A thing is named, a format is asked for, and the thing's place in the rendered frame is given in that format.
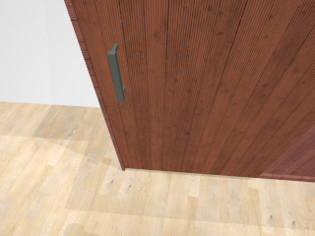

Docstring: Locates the handle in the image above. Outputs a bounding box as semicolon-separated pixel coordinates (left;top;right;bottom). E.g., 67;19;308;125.
107;43;126;102

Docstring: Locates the wardrobe door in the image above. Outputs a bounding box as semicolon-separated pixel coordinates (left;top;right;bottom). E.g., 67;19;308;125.
72;0;315;178
263;124;315;177

